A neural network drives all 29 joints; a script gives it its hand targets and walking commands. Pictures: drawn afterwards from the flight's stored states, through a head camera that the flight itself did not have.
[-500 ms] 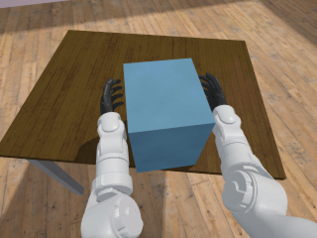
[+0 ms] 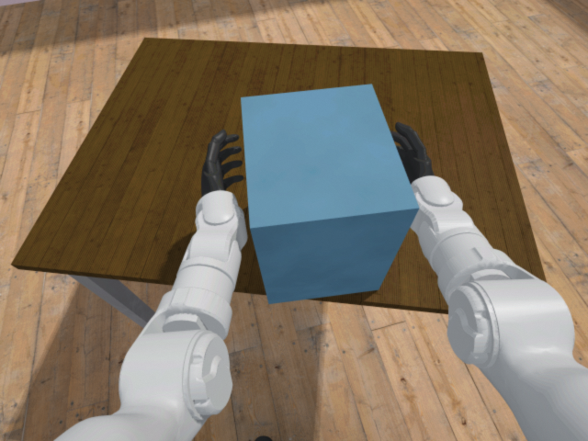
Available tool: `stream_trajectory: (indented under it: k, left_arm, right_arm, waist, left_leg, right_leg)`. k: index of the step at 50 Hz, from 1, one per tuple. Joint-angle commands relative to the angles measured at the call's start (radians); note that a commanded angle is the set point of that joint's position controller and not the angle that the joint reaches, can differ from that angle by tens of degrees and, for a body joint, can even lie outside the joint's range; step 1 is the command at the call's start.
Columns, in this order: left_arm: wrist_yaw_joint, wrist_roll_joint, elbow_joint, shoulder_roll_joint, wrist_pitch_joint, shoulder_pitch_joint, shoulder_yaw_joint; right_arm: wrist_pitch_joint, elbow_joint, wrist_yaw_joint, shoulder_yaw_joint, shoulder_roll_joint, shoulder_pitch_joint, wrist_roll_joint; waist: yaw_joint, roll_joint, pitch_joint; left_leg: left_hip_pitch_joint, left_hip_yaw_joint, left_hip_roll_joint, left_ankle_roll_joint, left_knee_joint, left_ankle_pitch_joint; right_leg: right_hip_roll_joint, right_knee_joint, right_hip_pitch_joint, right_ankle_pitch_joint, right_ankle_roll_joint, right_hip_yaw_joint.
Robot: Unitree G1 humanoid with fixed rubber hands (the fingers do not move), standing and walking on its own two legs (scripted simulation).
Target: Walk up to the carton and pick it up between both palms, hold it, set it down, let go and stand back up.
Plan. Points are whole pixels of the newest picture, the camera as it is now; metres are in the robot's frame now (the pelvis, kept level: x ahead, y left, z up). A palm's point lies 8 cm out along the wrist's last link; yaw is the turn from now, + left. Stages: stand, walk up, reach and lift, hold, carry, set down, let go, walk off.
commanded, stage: set down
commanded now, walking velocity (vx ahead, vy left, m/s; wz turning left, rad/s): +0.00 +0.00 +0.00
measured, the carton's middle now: (316, 202) +0.45 +0.06 +0.01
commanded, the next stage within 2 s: none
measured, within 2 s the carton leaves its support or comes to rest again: neither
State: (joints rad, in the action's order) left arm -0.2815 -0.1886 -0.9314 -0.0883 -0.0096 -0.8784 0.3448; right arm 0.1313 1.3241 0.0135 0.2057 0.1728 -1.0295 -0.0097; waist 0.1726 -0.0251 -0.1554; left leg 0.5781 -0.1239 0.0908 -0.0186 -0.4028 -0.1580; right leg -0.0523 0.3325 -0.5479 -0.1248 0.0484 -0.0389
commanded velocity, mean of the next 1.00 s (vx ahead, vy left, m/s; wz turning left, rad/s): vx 0.00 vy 0.00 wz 0.00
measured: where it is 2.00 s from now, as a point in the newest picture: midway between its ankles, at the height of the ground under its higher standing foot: outside the picture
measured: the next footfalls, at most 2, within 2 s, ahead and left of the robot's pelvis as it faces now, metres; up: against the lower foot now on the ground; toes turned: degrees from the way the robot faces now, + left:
none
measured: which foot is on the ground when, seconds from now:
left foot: down 0.00-1.00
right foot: down 0.00-1.00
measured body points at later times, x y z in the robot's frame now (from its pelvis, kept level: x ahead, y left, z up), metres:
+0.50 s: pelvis -0.01 -0.01 -0.01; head +0.07 -0.02 +0.44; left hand +0.39 +0.20 +0.04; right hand +0.48 -0.13 +0.05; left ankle +0.00 +0.13 -0.74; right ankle +0.00 -0.09 -0.74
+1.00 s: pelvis -0.03 -0.02 +0.00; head +0.02 -0.02 +0.45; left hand +0.34 +0.19 +0.04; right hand +0.41 -0.16 +0.04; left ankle +0.00 +0.13 -0.74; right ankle +0.00 -0.09 -0.74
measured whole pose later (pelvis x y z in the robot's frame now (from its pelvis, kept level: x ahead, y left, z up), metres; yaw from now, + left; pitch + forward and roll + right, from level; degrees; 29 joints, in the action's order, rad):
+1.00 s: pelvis -0.03 -0.02 +0.00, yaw +2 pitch +10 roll +0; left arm -0.24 -0.02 -0.76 -0.02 -0.06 -0.54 0.13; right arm 0.21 1.17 0.09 -0.11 0.31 -0.72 -0.32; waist 0.12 -0.01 -0.10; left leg 0.47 -0.07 0.08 -0.04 -0.45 -0.16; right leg -0.06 0.44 -0.45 -0.17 0.07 -0.05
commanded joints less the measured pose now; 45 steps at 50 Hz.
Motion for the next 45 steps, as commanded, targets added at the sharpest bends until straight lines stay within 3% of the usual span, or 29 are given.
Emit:
stream_trajectory:
  k: [1, 7, 8, 12, 14, 16, 20, 23, 27, 30, 36, 41, 45]
  left_arm:
    - [0.000, 0.074, 0.051, 0.061, -0.066, -0.403, -0.095]
    - [0.025, 0.124, -0.012, 0.148, -0.109, -0.463, -0.084]
    - [0.032, 0.126, -0.012, 0.149, -0.117, -0.464, -0.086]
    - [0.050, 0.138, -0.030, 0.161, -0.137, -0.413, -0.083]
    - [0.061, 0.131, -0.039, 0.165, -0.144, -0.394, -0.086]
    - [0.068, 0.125, -0.037, 0.166, -0.154, -0.350, -0.086]
    - [0.076, 0.133, 0.033, 0.154, -0.177, -0.258, -0.112]
    - [0.075, 0.148, 0.072, 0.159, -0.191, -0.242, -0.121]
    - [0.060, 0.170, 0.160, 0.143, -0.194, -0.182, -0.162]
    - [0.052, 0.182, 0.202, 0.134, -0.181, -0.156, -0.186]
    - [0.037, 0.195, 0.237, 0.140, -0.147, -0.131, -0.213]
    - [0.036, 0.183, 0.256, 0.137, -0.109, -0.073, -0.216]
    - [0.035, 0.175, 0.307, 0.137, -0.096, -0.018, -0.219]
  right_arm:
    - [0.043, -0.115, -0.009, -0.091, 0.190, -0.502, -0.095]
    - [0.048, -0.072, -0.007, -0.161, 0.231, -0.538, -0.157]
    - [0.051, -0.059, -0.008, -0.156, 0.236, -0.528, -0.157]
    - [0.068, -0.055, 0.004, -0.215, 0.239, -0.493, -0.196]
    - [0.082, -0.037, 0.009, -0.228, 0.244, -0.477, -0.217]
    - [0.097, -0.052, 0.012, -0.261, 0.237, -0.457, -0.238]
    - [0.138, -0.084, 0.015, -0.297, 0.249, -0.392, -0.271]
    - [0.157, -0.133, 0.015, -0.311, 0.253, -0.390, -0.281]
    - [0.170, -0.180, 0.026, -0.322, 0.271, -0.335, -0.312]
    - [0.158, -0.187, 0.036, -0.314, 0.290, -0.287, -0.319]
    - [0.122, -0.232, 0.053, -0.291, 0.292, -0.241, -0.317]
    - [0.106, -0.253, 0.067, -0.289, 0.279, -0.177, -0.313]
    - [0.112, -0.304, 0.070, -0.280, 0.279, -0.126, -0.312]
  waist:
    - [0.006, -0.034, -0.717]
    - [0.010, -0.090, -0.733]
    - [-0.004, -0.085, -0.733]
    - [0.015, -0.094, -0.753]
    - [0.008, -0.086, -0.731]
    - [0.017, -0.092, -0.718]
    - [-0.002, -0.099, -0.714]
    - [-0.005, -0.112, -0.700]
    - [-0.011, -0.083, -0.681]
    - [-0.032, -0.082, -0.639]
    - [-0.037, -0.051, -0.534]
    - [-0.038, -0.047, -0.450]
    - [-0.040, -0.056, -0.423]
  left_leg:
    - [-0.254, 0.016, -0.059, -0.046, -0.094, 0.429]
    - [-0.132, 0.012, -0.064, -0.042, -0.090, 0.371]
    - [-0.133, 0.015, -0.067, -0.043, -0.090, 0.364]
    - [-0.118, 0.013, -0.073, -0.042, -0.097, 0.414]
    - [-0.089, 0.015, -0.077, -0.037, -0.086, 0.397]
    - [-0.075, 0.016, -0.078, -0.031, -0.083, 0.390]
    - [-0.092, 0.028, -0.073, -0.029, -0.085, 0.413]
    - [-0.082, 0.026, -0.073, -0.024, -0.083, 0.368]
    - [-0.136, 0.038, -0.062, -0.025, -0.083, 0.337]
    - [-0.171, 0.044, -0.056, -0.025, -0.075, 0.296]
    - [-0.193, 0.044, -0.056, -0.018, -0.055, 0.156]
    - [-0.206, 0.045, -0.058, -0.011, -0.045, 0.113]
    - [-0.203, 0.043, -0.066, -0.004, -0.038, 0.117]
  right_leg:
    - [-0.029, 0.061, 0.290, 0.298, 0.003, 0.051]
    - [-0.016, 0.110, 0.389, 0.384, -0.025, 0.064]
    - [-0.013, 0.111, 0.392, 0.384, -0.029, 0.063]
    - [-0.006, 0.131, 0.444, 0.489, -0.042, 0.068]
    - [0.005, 0.139, 0.487, 0.523, -0.053, 0.080]
    - [0.010, 0.146, 0.509, 0.539, -0.061, 0.083]
    - [0.009, 0.164, 0.530, 0.601, -0.073, 0.081]
    - [0.006, 0.164, 0.521, 0.545, -0.076, 0.080]
    - [-0.009, 0.143, 0.454, 0.426, -0.058, 0.066]
    - [-0.016, 0.122, 0.409, 0.318, -0.047, 0.063]
    - [-0.010, 0.078, 0.327, 0.040, -0.030, 0.066]
    - [0.003, 0.064, 0.336, -0.031, -0.031, 0.080]
    - [0.008, 0.068, 0.374, -0.017, -0.034, 0.087]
